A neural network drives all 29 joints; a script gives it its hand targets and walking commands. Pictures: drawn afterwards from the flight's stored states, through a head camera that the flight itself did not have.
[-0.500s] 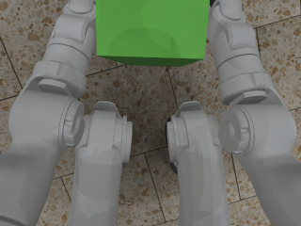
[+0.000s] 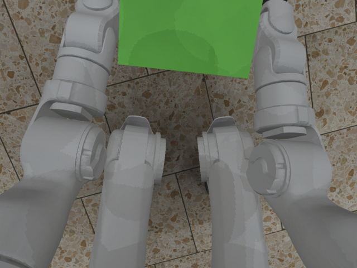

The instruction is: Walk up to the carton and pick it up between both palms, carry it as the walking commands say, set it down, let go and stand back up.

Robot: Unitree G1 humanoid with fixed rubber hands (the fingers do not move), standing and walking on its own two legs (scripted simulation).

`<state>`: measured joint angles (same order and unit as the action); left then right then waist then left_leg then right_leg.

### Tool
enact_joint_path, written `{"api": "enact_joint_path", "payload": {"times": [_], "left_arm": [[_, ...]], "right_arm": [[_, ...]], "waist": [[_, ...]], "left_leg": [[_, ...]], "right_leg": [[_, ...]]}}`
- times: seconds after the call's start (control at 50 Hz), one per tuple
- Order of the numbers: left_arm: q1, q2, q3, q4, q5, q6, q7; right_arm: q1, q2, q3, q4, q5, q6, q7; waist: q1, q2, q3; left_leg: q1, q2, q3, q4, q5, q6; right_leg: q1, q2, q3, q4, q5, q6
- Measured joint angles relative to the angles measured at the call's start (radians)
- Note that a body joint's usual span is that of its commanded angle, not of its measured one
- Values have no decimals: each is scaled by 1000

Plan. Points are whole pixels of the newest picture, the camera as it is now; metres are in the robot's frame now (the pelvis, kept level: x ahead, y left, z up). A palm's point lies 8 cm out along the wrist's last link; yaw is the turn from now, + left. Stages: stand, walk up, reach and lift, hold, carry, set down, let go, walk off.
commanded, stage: reach and lift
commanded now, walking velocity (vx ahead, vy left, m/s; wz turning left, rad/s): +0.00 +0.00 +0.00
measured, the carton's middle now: (187, 11) +0.53 -0.01 -0.18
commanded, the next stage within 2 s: none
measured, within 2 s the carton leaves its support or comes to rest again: neither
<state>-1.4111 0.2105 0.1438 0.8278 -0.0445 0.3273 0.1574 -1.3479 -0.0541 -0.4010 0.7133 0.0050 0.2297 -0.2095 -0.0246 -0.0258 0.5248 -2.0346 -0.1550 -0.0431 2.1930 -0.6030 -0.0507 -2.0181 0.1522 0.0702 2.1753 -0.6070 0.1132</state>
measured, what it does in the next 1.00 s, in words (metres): rises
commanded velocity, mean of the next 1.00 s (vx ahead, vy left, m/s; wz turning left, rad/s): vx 0.00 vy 0.00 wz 0.00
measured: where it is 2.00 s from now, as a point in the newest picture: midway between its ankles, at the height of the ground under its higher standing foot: (174, 176)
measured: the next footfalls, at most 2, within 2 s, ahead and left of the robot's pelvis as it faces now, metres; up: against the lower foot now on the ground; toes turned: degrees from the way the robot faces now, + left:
none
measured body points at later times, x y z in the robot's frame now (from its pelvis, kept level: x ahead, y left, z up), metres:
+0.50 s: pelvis +0.00 -0.01 +0.04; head +0.36 -0.01 +0.29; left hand +0.55 +0.11 -0.11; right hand +0.54 -0.15 -0.09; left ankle +0.12 +0.11 -0.35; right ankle +0.13 -0.13 -0.35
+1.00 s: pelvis -0.02 +0.00 +0.08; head +0.32 +0.00 +0.36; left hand +0.53 +0.12 -0.04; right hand +0.52 -0.14 -0.02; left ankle +0.12 +0.11 -0.35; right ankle +0.13 -0.13 -0.35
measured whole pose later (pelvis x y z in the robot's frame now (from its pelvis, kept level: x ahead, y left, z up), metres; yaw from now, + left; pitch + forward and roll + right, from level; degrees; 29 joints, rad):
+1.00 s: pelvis -0.02 +0.00 +0.08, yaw +0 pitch +23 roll -1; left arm -1.34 0.12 0.29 0.61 0.05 0.47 0.12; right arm -1.31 0.02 -0.45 0.49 -0.11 0.41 -0.18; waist -0.02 -0.01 0.53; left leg -1.79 -0.15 -0.08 1.91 -0.52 -0.05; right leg -1.78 0.16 0.09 1.89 -0.51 0.10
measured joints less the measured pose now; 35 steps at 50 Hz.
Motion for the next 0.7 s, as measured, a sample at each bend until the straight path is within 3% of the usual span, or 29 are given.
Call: {"api": "enact_joint_path", "payload": {"times": [0.16, 0.3, 0.52, 0.7], "left_arm": [[-26, -12, 51, -44, 11, 14, -5], [-56, -22, 118, -53, 84, 48, -38], [89, -60, 116, -241, 46, 93, -35], [39, -65, 149, -182, 102, 108, -41]], "right_arm": [[-34, 11, -31, -65, -17, 36, 5], [-69, 26, -60, -59, -83, 59, 13], [44, 68, -10, -244, -26, 130, -9], [8, 62, -42, -160, -93, 113, 16]], "waist": [[3, 11, 1], [1, 3, -1], [-3, -5, 3], [4, -23, -2]], "left_leg": [[22, -2, -11, -48, 22, -12], [36, -2, -13, -93, 32, -26], [115, 12, -12, -143, 10, -24], [187, 14, -15, -213, 35, -22]], "right_leg": [[16, 0, -2, -44, 26, -9], [18, -1, 2, -76, 39, -25], [86, 12, 11, -124, 27, -33], [159, 14, 19, -193, 53, -34]]}}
